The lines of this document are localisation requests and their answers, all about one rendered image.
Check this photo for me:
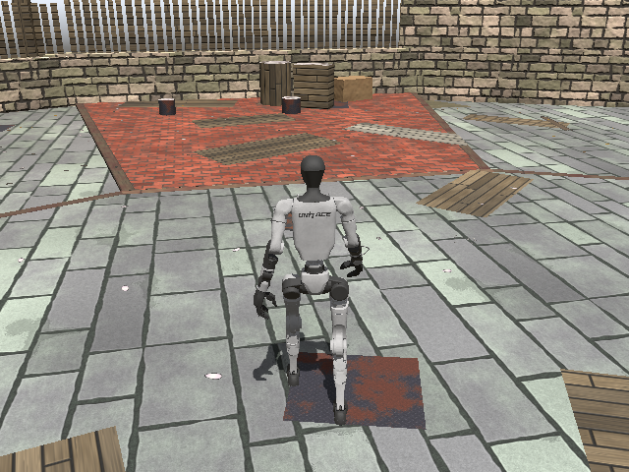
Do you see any robot left hand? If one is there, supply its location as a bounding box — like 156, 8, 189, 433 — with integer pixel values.
254, 290, 277, 319

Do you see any robot right upper arm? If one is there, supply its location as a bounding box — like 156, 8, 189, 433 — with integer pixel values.
333, 197, 359, 248

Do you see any right robot forearm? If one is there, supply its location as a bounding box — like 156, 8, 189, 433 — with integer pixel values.
348, 233, 363, 266

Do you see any left robot forearm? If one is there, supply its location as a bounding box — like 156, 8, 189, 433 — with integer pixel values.
257, 240, 278, 292

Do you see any robot right shin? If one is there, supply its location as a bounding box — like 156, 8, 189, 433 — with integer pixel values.
333, 339, 347, 410

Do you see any robot right hand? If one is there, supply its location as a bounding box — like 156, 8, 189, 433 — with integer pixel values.
340, 260, 363, 277

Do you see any left robot thigh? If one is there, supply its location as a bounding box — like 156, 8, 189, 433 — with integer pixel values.
282, 273, 302, 333

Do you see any robot left upper arm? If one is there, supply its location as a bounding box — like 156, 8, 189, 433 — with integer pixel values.
269, 199, 293, 255

